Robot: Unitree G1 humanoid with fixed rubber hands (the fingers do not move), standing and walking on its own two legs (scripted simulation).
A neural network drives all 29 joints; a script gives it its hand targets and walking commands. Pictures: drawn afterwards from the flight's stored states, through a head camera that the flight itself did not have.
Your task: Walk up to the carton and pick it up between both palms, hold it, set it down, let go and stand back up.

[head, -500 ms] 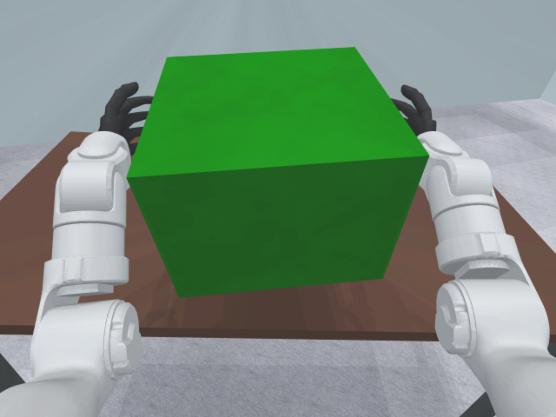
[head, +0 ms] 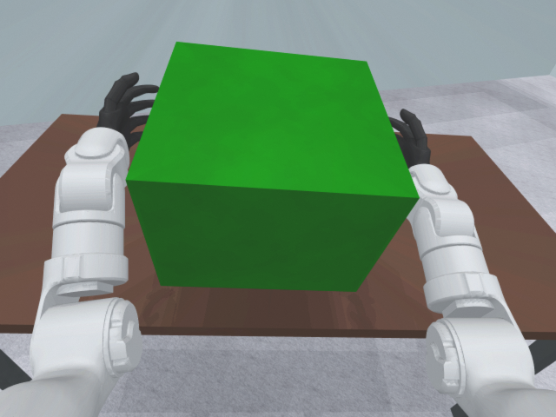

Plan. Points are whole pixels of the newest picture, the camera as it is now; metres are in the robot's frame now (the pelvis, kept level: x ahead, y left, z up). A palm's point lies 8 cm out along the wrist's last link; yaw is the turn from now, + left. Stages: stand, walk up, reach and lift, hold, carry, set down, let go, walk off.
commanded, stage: set down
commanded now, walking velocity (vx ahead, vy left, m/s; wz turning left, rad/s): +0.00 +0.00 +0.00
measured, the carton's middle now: (267, 168) +0.43 -0.01 +0.16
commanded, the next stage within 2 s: none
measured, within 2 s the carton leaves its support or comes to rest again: neither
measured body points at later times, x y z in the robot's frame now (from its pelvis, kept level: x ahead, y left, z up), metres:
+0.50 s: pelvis +0.00 +0.00 +0.00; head -0.03 +0.03 +0.45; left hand +0.43 +0.19 +0.21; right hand +0.39 -0.21 +0.18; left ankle +0.01 +0.11 -0.75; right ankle +0.00 -0.13 -0.75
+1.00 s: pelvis +0.01 +0.00 +0.00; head +0.00 +0.03 +0.45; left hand +0.45 +0.19 +0.16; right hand +0.39 -0.21 +0.15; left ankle +0.01 +0.11 -0.75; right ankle +0.00 -0.13 -0.75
